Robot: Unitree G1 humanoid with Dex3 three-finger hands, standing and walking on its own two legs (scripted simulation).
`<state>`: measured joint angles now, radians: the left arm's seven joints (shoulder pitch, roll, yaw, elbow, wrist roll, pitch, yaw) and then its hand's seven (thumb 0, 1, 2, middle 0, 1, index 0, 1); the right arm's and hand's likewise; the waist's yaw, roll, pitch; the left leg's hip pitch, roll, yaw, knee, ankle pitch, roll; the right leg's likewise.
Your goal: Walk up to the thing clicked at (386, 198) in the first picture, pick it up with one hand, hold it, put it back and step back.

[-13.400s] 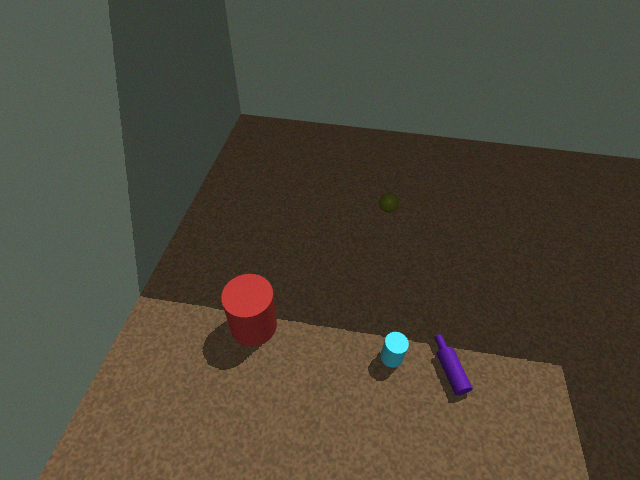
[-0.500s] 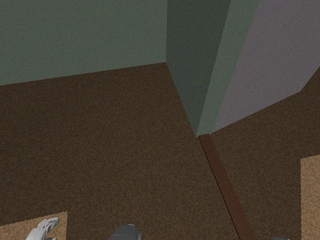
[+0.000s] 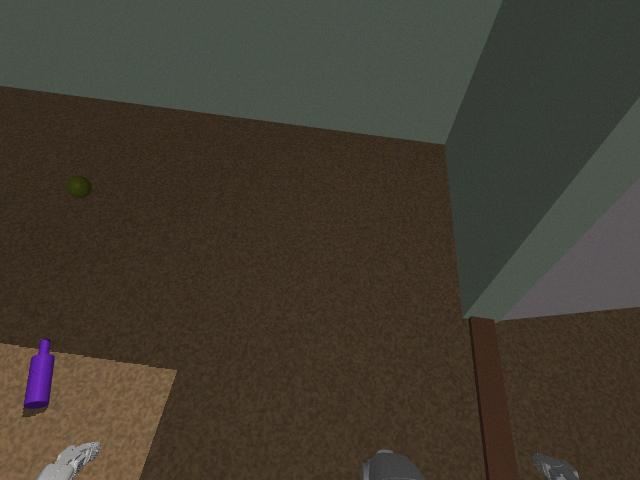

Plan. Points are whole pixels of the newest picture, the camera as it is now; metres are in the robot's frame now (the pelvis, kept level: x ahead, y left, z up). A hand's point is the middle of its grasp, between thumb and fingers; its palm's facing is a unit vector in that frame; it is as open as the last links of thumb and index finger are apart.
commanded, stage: walk up
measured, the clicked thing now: (79, 187) +1.17 +0.94 -0.72
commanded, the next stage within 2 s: stand in 1.76 s
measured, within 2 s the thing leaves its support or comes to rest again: neither
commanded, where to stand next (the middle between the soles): +0.05 +0.01 m, yaw +32 degrees
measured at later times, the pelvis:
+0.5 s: pelvis -0.02 -0.02 -0.01, yaw +19 degrees
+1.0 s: pelvis -0.01 -0.03 -0.01, yaw +30 degrees
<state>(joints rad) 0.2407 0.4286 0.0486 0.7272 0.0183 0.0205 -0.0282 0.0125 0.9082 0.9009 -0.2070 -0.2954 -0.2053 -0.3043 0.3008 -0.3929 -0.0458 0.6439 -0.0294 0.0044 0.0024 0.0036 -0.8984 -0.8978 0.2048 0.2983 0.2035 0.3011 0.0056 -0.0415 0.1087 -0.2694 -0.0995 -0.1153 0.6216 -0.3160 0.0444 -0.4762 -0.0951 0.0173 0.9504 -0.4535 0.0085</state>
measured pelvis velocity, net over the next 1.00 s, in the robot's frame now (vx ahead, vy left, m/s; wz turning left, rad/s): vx -0.01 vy -0.03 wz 0.52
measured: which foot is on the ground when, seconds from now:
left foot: down 0.00-0.14, up 0.16-0.50, down 0.52-1.00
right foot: up 0.00-0.10, down 0.12-0.54, up 0.56-0.88, down 0.90-1.00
